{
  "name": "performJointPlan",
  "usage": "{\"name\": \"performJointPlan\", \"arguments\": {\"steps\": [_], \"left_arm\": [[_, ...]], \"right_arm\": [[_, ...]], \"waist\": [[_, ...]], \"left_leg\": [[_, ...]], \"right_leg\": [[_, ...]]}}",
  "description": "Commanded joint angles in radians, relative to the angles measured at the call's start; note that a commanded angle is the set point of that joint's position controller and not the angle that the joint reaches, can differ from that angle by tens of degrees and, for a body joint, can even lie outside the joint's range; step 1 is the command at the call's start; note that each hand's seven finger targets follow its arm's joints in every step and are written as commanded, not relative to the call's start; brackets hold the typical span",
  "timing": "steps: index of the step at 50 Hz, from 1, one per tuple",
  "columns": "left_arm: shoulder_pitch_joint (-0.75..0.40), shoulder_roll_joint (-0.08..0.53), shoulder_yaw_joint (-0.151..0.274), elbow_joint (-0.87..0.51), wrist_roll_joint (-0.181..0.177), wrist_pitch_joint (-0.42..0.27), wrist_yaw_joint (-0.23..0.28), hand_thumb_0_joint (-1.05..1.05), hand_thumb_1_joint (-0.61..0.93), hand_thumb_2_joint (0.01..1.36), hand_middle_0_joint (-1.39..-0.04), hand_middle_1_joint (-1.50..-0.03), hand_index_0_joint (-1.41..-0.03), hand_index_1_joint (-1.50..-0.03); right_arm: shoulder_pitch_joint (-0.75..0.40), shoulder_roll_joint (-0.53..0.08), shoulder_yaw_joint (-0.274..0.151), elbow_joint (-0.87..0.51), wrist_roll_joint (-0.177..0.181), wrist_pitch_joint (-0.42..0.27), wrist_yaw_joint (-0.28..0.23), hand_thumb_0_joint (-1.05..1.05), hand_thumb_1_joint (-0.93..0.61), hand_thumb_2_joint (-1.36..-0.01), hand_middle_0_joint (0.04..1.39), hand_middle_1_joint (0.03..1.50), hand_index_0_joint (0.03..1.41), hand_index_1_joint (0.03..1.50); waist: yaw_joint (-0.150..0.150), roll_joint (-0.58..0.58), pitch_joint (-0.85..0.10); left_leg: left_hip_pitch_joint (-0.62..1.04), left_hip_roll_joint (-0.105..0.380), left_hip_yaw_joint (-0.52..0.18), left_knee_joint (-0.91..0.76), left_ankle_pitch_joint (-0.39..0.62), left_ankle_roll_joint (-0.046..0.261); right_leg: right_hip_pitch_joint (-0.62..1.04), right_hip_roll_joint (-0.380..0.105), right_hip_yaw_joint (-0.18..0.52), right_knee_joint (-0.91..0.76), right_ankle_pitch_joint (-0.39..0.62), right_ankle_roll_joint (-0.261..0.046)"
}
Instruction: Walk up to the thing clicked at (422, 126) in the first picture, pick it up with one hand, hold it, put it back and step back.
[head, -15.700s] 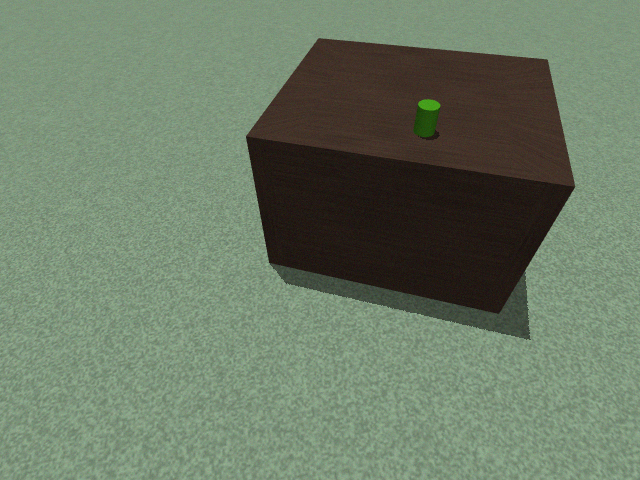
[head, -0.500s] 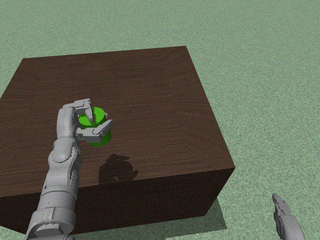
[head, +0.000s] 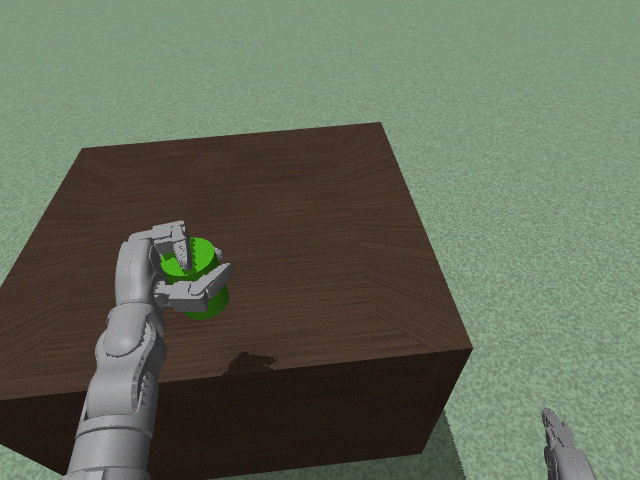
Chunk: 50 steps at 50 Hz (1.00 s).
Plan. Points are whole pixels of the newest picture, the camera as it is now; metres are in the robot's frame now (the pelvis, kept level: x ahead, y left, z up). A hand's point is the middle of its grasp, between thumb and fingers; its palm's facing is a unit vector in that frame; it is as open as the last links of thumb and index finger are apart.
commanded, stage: lift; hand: left
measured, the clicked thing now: (197, 279) +0.36 +0.17 +0.09
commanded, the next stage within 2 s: hold in 0.16 s
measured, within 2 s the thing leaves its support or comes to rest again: neither
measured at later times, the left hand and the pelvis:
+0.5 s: hand (182, 270) +0.34 +0.16 +0.14, palm faces +0.09 -1.00 -0.01, open 5.3 cm; pelvis +0.00 +0.00 +0.01, yaw +1 degrees
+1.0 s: hand (166, 262) +0.33 +0.17 +0.17, palm faces +0.12 -0.99 -0.01, open 5.4 cm; pelvis +0.01 +0.00 +0.02, yaw +1 degrees
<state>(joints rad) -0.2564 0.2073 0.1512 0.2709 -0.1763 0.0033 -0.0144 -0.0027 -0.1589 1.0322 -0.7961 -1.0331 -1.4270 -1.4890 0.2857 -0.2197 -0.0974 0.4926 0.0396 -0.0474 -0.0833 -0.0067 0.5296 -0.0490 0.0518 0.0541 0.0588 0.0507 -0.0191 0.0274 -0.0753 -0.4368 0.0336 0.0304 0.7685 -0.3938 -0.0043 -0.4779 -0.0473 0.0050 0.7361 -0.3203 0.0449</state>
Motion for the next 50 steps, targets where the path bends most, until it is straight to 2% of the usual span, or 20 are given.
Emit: {"name": "performJointPlan", "arguments": {"steps": [1, 6, 9, 13, 15, 17, 20, 22, 23, 24, 25, 27, 29, 34, 43, 44, 45, 48, 49, 50], "left_arm": [[-0.363, 0.150, 0.064, -0.287, -0.021, -0.071, 0.001, 0.000, 0.376, 1.307, -1.402, -1.501, -1.439, -1.483], [-0.403, 0.160, 0.055, -0.385, -0.016, -0.054, -0.003, 0.000, 0.432, 1.310, -1.388, -1.480, -1.424, -1.463], [-0.342, 0.138, 0.046, -0.348, -0.017, -0.039, -0.006, 0.000, 0.431, 1.299, -1.393, -1.481, -1.431, -1.461], [-0.354, 0.164, 0.080, -0.421, -0.034, -0.037, -0.015, 0.000, 0.400, 1.289, -1.396, -1.482, -1.431, -1.464], [-0.295, 0.134, 0.060, -0.381, -0.031, -0.024, -0.017, 0.000, 0.402, 1.281, -1.405, -1.487, -1.435, -1.473], [-0.320, 0.152, 0.075, -0.431, -0.037, -0.025, -0.018, 0.000, 0.372, 1.281, -1.394, -1.484, -1.419, -1.476], [-0.298, 0.125, 0.059, -0.409, -0.035, -0.006, -0.016, 0.000, 0.368, 1.268, -1.389, -1.468, -1.412, -1.461], [-0.327, 0.167, 0.081, -0.506, -0.038, -0.007, -0.012, 0.000, 0.362, 1.270, -1.384, -1.468, -1.406, -1.462], [-0.272, 0.165, 0.087, -0.430, -0.031, 0.004, -0.011, 0.000, 0.372, 1.255, -1.374, -1.458, -1.401, -1.446], [-0.295, 0.151, 0.070, -0.499, -0.033, -0.002, -0.013, 0.000, 0.387, 1.268, -1.382, -1.467, -1.408, -1.456], [-0.290, 0.157, 0.085, -0.484, -0.032, 0.004, -0.009, 0.000, 0.392, 1.266, -1.390, -1.470, -1.414, -1.461], [-0.266, 0.132, 0.060, -0.488, -0.028, 0.014, -0.012, 0.000, 0.389, 1.265, -1.388, -1.463, -1.411, -1.455], [-0.239, 0.144, 0.087, -0.444, -0.036, 0.025, -0.015, 0.000, 0.370, 1.260, -1.376, -1.462, -1.401, -1.453], [-0.231, 0.140, 0.069, -0.516, -0.035, 0.042, -0.028, 0.000, 0.379, 1.252, -1.372, -1.457, -1.400, -1.445], [-0.204, 0.161, 0.114, -0.536, -0.034, 0.066, -0.016, 0.000, 0.363, 1.241, -1.338, -1.428, -1.358, -1.422], [-0.238, 0.153, 0.092, -0.586, -0.036, 0.064, -0.019, 0.000, 0.375, 1.248, -1.352, -1.437, -1.374, -1.430], [-0.242, 0.170, 0.123, -0.571, -0.039, 0.065, -0.018, 0.000, 0.371, 1.243, -1.337, -1.425, -1.358, -1.419], [-0.205, 0.115, 0.074, -0.501, -0.038, 0.083, -0.036, 0.000, 0.396, 1.263, -1.362, -1.447, -1.383, -1.440], [-0.191, 0.121, 0.076, -0.493, -0.042, 0.082, -0.040, 0.000, 0.400, 1.256, -1.365, -1.448, -1.390, -1.437], [-0.173, 0.102, 0.063, -0.442, -0.040, 0.092, -0.047, 0.000, 0.402, 1.246, -1.359, -1.437, -1.383, -1.426]], "right_arm": [[-0.096, -0.116, -0.043, -0.134, 0.002, -0.067, -0.008, 0.000, 0.532, -0.047, 0.050, 0.050, 0.050, 0.050], [-0.126, -0.132, -0.046, -0.125, 0.001, -0.087, -0.010, 0.000, 0.544, -0.045, 0.050, 0.050, 0.050, 0.050], [-0.105, -0.126, -0.047, -0.071, 0.002, -0.088, -0.011, 0.000, 0.539, -0.046, 0.050, 0.050, 0.050, 0.050], [-0.121, -0.139, -0.052, -0.084, 0.000, -0.109, -0.010, 0.000, 0.534, -0.047, 0.050, 0.050, 0.050, 0.050], [-0.105, -0.097, -0.020, -0.061, 0.000, -0.113, -0.007, 0.000, 0.527, -0.050, 0.050, 0.050, 0.050, 0.050], [-0.149, -0.138, -0.046, -0.076, 0.000, -0.120, -0.013, 0.000, 0.525, -0.051, 0.050, 0.050, 0.050, 0.050], [-0.171, -0.126, -0.038, -0.071, -0.001, -0.126, -0.013, 0.000, 0.523, -0.052, 0.050, 0.050, 0.050, 0.050], [-0.161, -0.147, -0.052, -0.072, 0.000, -0.135, -0.015, 0.000, 0.524, -0.052, 0.050, 0.050, 0.050, 0.050], [-0.110, -0.141, -0.049, -0.022, -0.004, -0.131, -0.013, 0.000, 0.520, -0.052, 0.050, 0.050, 0.050, 0.050], [-0.160, -0.113, -0.023, -0.059, -0.002, -0.138, -0.008, 0.000, 0.526, -0.051, 0.050, 0.050, 0.050, 0.050], [-0.182, -0.152, -0.056, -0.095, -0.002, -0.144, -0.012, 0.000, 0.519, -0.053, 0.050, 0.050, 0.050, 0.050], [-0.157, -0.084, -0.010, -0.056, 0.003, -0.138, -0.005, 0.000, 0.524, -0.052, 0.050, 0.050, 0.050, 0.050], [-0.131, -0.131, -0.048, -0.015, -0.003, -0.142, -0.008, 0.000, 0.522, -0.052, 0.050, 0.050, 0.050, 0.050], [-0.120, -0.106, -0.029, -0.033, -0.002, -0.154, -0.001, 0.000, 0.522, -0.052, 0.050, 0.050, 0.050, 0.050], [-0.163, -0.121, -0.040, -0.011, -0.006, -0.179, -0.007, 0.000, 0.516, -0.056, 0.050, 0.050, 0.050, 0.050], [-0.189, -0.112, -0.039, -0.044, -0.004, -0.183, -0.008, 0.000, 0.520, -0.055, 0.050, 0.050, 0.050, 0.050], [-0.168, -0.130, -0.049, -0.030, -0.007, -0.185, -0.009, 0.000, 0.521, -0.055, 0.050, 0.050, 0.050, 0.050], [-0.168, -0.084, -0.020, 0.008, -0.006, -0.184, -0.002, 0.000, 0.522, -0.055, 0.050, 0.050, 0.050, 0.050], [-0.163, -0.120, -0.049, 0.004, -0.008, -0.189, -0.003, 0.000, 0.522, -0.054, 0.050, 0.050, 0.050, 0.050], [-0.164, -0.105, -0.031, 0.019, -0.007, -0.188, 0.000, 0.000, 0.524, -0.053, 0.050, 0.050, 0.050, 0.050]], "waist": [[0.000, -0.027, -0.238], [-0.004, -0.015, -0.214], [-0.006, -0.001, -0.190], [-0.003, -0.012, -0.219], [-0.002, -0.020, -0.189], [0.000, -0.031, -0.201], [0.000, -0.023, -0.209], [0.007, -0.001, -0.228], [0.000, -0.011, -0.188], [0.019, 0.001, -0.206], [0.001, -0.020, -0.226], [0.014, -0.010, -0.188], [0.007, -0.026, -0.142], [0.004, -0.014, -0.162], [0.013, -0.023, -0.161], [0.005, -0.013, -0.176], [0.005, -0.033, -0.174], [0.005, -0.034, -0.140], [-0.003, -0.045, -0.122], [-0.001, -0.037, -0.123]], "left_leg": [[0.082, -0.026, -0.005, -0.146, 0.192, 0.008], [0.108, -0.023, -0.010, -0.177, 0.159, 0.007], [0.116, -0.021, -0.013, -0.187, 0.180, 0.002], [0.144, -0.018, -0.022, -0.197, 0.182, 0.005], [0.133, -0.024, -0.013, -0.199, 0.193, 0.007], [0.151, -0.023, -0.017, -0.206, 0.186, 0.009], [0.162, -0.025, -0.014, -0.207, 0.213, 0.009], [0.173, -0.030, -0.010, -0.204, 0.250, 0.007], [0.167, -0.025, -0.014, -0.212, 0.254, 0.005], [0.167, -0.026, -0.017, -0.215, 0.258, 0.003], [0.189, -0.025, -0.018, -0.216, 0.276, 0.004], [0.172, -0.027, -0.016, -0.226, 0.266, 0.003], [0.164, -0.024, -0.022, -0.243, 0.212, 0.005], [0.189, -0.032, -0.011, -0.246, 0.230, 0.011], [0.215, -0.033, -0.018, -0.261, 0.262, 0.010], [0.228, -0.038, -0.014, -0.258, 0.267, 0.012], [0.231, -0.028, -0.024, -0.263, 0.289, 0.008], [0.221, -0.035, -0.018, -0.268, 0.267, 0.012], [0.216, -0.034, -0.018, -0.272, 0.261, 0.013], [0.216, -0.035, -0.017, -0.274, 0.264, 0.013]], "right_leg": [[0.144, 0.037, -0.041, -0.114, 0.163, -0.036], [0.146, 0.040, -0.047, -0.138, 0.133, -0.035], [0.136, 0.041, -0.050, -0.139, 0.147, -0.039], [0.171, 0.041, -0.054, -0.153, 0.150, -0.036], [0.174, 0.039, -0.052, -0.161, 0.158, -0.034], [0.179, 0.039, -0.052, -0.167, 0.151, -0.034], [0.195, 0.040, -0.052, -0.176, 0.172, -0.036], [0.219, 0.035, -0.049, -0.176, 0.208, -0.035], [0.209, 0.038, -0.053, -0.178, 0.206, -0.037], [0.225, 0.038, -0.055, -0.179, 0.206, -0.039], [0.231, 0.040, -0.055, -0.179, 0.224, -0.037], [0.224, 0.039, -0.056, -0.188, 0.212, -0.039], [0.209, 0.041, -0.059, -0.204, 0.166, -0.038], [0.228, 0.037, -0.059, -0.222, 0.188, -0.034], [0.256, 0.035, -0.058, -0.236, 0.209, -0.037], [0.264, 0.032, -0.055, -0.242, 0.219, -0.035], [0.262, 0.040, -0.063, -0.235, 0.231, -0.036], [0.248, 0.035, -0.061, -0.247, 0.219, -0.034], [0.243, 0.036, -0.063, -0.250, 0.216, -0.033], [0.239, 0.036, -0.062, -0.251, 0.217, -0.035]]}}
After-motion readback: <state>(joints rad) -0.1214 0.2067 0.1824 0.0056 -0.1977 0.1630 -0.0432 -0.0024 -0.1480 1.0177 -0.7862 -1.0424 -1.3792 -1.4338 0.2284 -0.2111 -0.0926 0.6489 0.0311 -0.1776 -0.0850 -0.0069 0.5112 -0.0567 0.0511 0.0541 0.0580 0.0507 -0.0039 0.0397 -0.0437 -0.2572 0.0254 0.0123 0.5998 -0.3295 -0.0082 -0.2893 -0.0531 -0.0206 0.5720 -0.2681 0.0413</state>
